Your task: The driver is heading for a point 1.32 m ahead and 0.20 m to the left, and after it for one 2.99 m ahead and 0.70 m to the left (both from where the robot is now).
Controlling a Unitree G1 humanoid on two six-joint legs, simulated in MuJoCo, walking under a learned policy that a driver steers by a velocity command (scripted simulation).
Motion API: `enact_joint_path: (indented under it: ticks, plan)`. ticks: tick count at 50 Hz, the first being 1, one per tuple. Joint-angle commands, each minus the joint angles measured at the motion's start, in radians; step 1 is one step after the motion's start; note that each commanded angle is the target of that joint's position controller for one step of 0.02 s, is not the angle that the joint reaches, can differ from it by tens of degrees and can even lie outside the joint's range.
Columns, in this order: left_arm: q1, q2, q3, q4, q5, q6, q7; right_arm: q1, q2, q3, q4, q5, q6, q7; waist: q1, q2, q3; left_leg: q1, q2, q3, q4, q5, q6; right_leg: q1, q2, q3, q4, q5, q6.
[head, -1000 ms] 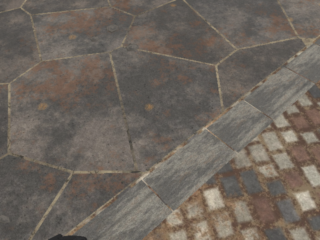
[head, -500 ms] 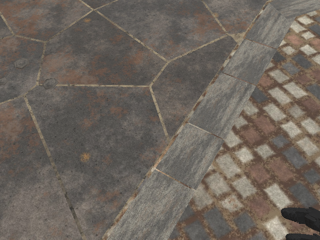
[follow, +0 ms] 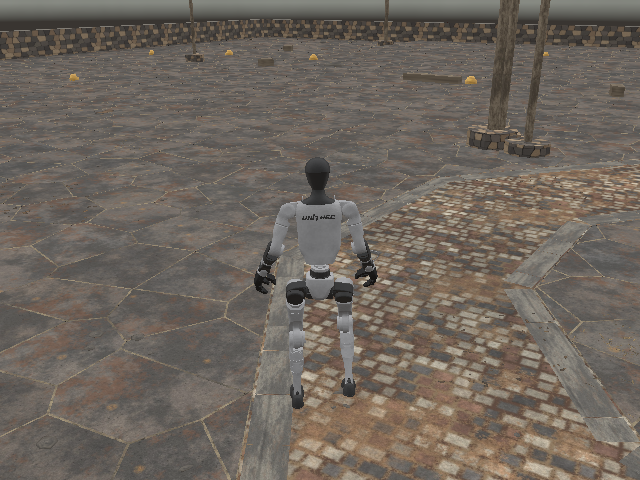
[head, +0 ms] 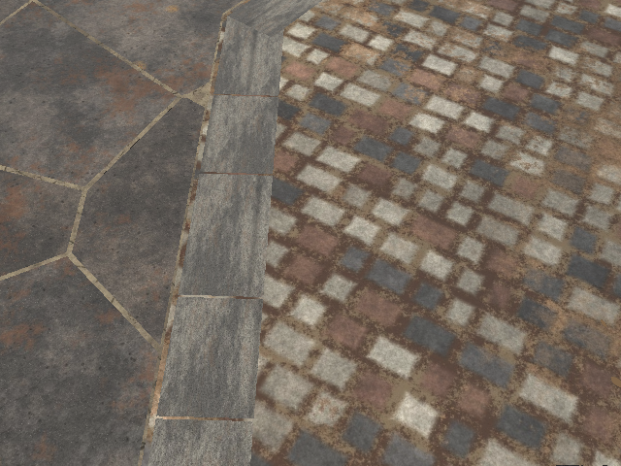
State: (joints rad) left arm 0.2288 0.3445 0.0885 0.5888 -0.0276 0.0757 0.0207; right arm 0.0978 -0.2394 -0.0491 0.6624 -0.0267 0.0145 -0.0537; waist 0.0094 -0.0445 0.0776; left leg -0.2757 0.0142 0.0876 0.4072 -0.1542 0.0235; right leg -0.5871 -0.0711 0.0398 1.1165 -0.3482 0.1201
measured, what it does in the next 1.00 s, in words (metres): steps on the spot, turning left: right foot, then left foot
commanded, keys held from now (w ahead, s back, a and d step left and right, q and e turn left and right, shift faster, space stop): e+shift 0.12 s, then shift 0.08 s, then q+shift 0.80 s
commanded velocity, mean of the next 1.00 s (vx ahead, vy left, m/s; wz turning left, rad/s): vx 0.00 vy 0.00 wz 0.22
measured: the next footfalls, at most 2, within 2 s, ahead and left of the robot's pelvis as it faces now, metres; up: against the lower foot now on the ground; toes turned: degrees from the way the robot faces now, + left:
right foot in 0.18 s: +0.03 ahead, -0.15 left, +0.00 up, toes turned -14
left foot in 0.72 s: +0.06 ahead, +0.08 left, +0.00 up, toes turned +10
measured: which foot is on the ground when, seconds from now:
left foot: down 0.00-0.18, up 0.20-0.70, down 0.72-1.00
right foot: up 0.00-0.16, down 0.18-0.72, up 0.74-1.00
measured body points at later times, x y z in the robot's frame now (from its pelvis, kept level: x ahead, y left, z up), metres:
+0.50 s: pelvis +0.02 -0.06 +0.00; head +0.04 -0.07 +0.45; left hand +0.24 +0.15 -0.09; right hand +0.08 -0.35 -0.13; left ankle +0.03 +0.08 -0.69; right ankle -0.01 -0.14 -0.74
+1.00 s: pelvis +0.04 +0.00 +0.00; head +0.09 +0.05 +0.45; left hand +0.14 +0.33 -0.10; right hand +0.29 -0.24 -0.06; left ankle +0.02 +0.08 -0.74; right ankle +0.14 -0.16 -0.68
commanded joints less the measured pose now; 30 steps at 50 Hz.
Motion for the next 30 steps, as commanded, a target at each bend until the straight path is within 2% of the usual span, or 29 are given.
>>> enact_joint_path:
  ticks: [1,4,6,8,9,10,11,12,13,14,15,16,17,18,20,21,23,26,30]
  plan:
    - [-0.042,0.053,0.012,-0.093,0.006,-0.017,-0.008,-0.023,-0.202,-0.067,-0.054,0.005,-0.011,0.005,-0.03,0.195,-0.172,0.183,0.275,-0.129,-0.125,0.185,0.207,0.002,-0.034,-0.034,-0.106,0.022,-0.014]
    - [-0.042,0.055,0.016,-0.088,0.005,-0.007,-0.022,-0.036,-0.219,-0.08,-0.045,0.019,-0.015,0.023,-0.02,0.204,-0.168,0.15,0.296,-0.062,-0.11,0.176,0.182,0.117,-0.026,-0.079,-0.251,0.018,-0.052]
    - [-0.04,0.061,0.024,-0.089,0.003,0.006,-0.032,-0.026,-0.227,-0.088,-0.034,0.036,-0.022,0.037,-0.013,0.206,-0.167,0.165,0.32,-0.038,-0.072,0.184,0.157,0.174,-0.014,-0.103,-0.359,0.01,-0.083]
    - [0.017,0.053,0.033,-0.067,0.008,0.01,-0.035,-0.013,-0.213,-0.087,-0.015,0.061,-0.024,0.043,0.027,0.17,-0.177,0.117,0.296,0.005,0.045,0.163,0.095,0.329,0.036,-0.122,-0.58,0.104,-0.137]
    - [0.083,0.093,0.051,-0.04,0.012,0.007,-0.024,0.05,-0.168,-0.076,0.014,0.059,-0.024,0.05,0.039,0.066,-0.178,0.004,0.237,0.062,0.185,0.08,0.023,0.484,0.043,-0.06,-0.7,0.254,-0.181]
    - [0.131,0.235,0.082,-0.049,0.013,-0.004,-0.005,0.066,-0.111,-0.055,-0.022,0.01,-0.023,0.061,0.01,-0.283,-0.18,-0.325,0.104,0.145,0.531,-0.428,-0.084,0.689,-0.236,0.312,-0.704,0.73,-0.297]
    - [0.071,0.239,0.07,-0.086,0.057,-0.031,-0.007,-0.013,-0.13,-0.057,-0.055,0.002,-0.023,0.048,0.048,-0.284,-0.24,-0.449,0.023,-0.021,0.745,-0.541,-0.111,0.589,-0.363,0.448,-0.725,0.763,-0.478]
    - [0.059,0.166,0.047,-0.078,0.068,-0.052,-0.015,-0.062,-0.176,-0.067,-0.045,0.028,-0.015,0.039,0.08,-0.155,-0.241,-0.427,0.048,-0.078,0.821,-0.47,-0.092,0.547,-0.315,0.328,-0.748,0.666,-0.455]
    - [0.006,0.117,0.028,-0.059,0.06,-0.065,-0.013,-0.043,-0.162,-0.064,-0.028,0.043,-0.008,0.032,0.041,-0.127,-0.207,-0.417,0.061,-0.093,0.796,-0.392,-0.072,0.51,-0.254,0.236,-0.748,0.575,-0.393]
    - [-0.049,0.058,0.008,-0.051,0.044,-0.07,-0.009,0.002,-0.151,-0.061,0.009,0.036,0.001,0.026,0.012,-0.089,-0.206,-0.392,0.075,-0.099,0.764,-0.322,-0.075,0.505,-0.207,0.165,-0.744,0.519,-0.339]
    - [-0.089,0.006,-0.015,-0.038,0.039,-0.076,-0.005,0.05,-0.14,-0.058,0.037,0.026,0.008,0.027,-0.014,-0.103,-0.204,-0.315,0.074,-0.097,0.747,-0.242,-0.088,0.457,-0.179,0.095,-0.745,0.55,-0.321]
    - [-0.097,-0.025,-0.031,-0.023,0.049,-0.083,-0.001,0.089,-0.134,-0.056,0.061,0.032,0.013,0.033,-0.029,-0.112,-0.205,-0.238,0.065,-0.1,0.737,-0.195,-0.097,0.417,-0.16,0.04,-0.754,0.566,-0.313]
    - [-0.107,-0.029,-0.033,-0.014,0.062,-0.088,0.001,0.101,-0.135,-0.055,0.067,0.045,0.017,0.037,-0.029,-0.109,-0.188,-0.208,0.052,-0.112,0.696,-0.172,-0.105,0.403,-0.153,0.002,-0.764,0.546,-0.309]
    - [-0.123,-0.011,-0.028,-0.013,0.07,-0.089,0.006,0.086,-0.14,-0.054,0.057,0.053,0.018,0.038,-0.021,-0.103,-0.163,-0.201,0.048,-0.12,0.63,-0.158,-0.108,0.403,-0.152,-0.021,-0.771,0.507,-0.303]
    - [-0.113,0.056,-0.005,0.0,0.066,-0.079,0.019,0.035,-0.158,-0.053,0.02,0.053,0.022,0.039,0.009,-0.107,-0.123,-0.243,0.048,-0.102,0.573,-0.181,-0.113,0.442,-0.197,0.002,-0.785,0.46,-0.325]
    - [-0.097,0.074,0.003,0.008,0.062,-0.071,0.024,0.028,-0.164,-0.053,0.006,0.053,0.025,0.04,0.021,-0.1,-0.114,-0.27,0.056,-0.097,0.571,-0.208,-0.116,0.467,-0.227,0.023,-0.79,0.44,-0.343]
    - [-0.087,0.073,0.008,0.018,0.057,-0.062,0.029,0.03,-0.16,-0.052,-0.012,0.054,0.033,0.045,0.032,-0.08,-0.096,-0.311,0.077,-0.093,0.571,-0.247,-0.119,0.494,-0.27,0.045,-0.8,0.403,-0.366]
    - [-0.106,0.068,0.015,0.026,0.054,-0.06,0.026,0.037,-0.134,-0.047,-0.036,0.051,0.043,0.052,0.029,-0.062,-0.084,-0.312,0.097,-0.073,0.546,-0.274,-0.113,0.498,-0.29,0.016,-0.797,0.432,-0.373]
    - [-0.133,0.082,0.031,0.03,0.041,-0.061,0.017,0.049,-0.117,-0.048,-0.067,0.053,0.049,0.07,0.015,-0.062,-0.12,-0.235,0.083,-0.015,0.448,-0.273,-0.083,0.515,-0.294,-0.068,-0.748,0.573,-0.35]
